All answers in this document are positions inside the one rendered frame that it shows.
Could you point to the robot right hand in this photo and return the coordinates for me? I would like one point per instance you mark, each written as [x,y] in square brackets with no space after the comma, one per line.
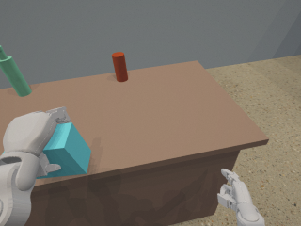
[231,196]

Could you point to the right robot forearm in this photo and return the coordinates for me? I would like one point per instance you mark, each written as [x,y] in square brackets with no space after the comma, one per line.
[248,215]

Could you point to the left robot forearm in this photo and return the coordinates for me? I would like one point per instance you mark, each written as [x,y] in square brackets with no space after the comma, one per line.
[18,174]

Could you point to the robot left hand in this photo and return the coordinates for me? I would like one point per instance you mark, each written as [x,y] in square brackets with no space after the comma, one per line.
[30,133]

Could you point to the sponge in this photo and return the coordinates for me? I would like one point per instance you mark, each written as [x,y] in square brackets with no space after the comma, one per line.
[67,149]

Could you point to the table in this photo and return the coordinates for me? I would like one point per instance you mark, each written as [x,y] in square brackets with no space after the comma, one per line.
[158,144]

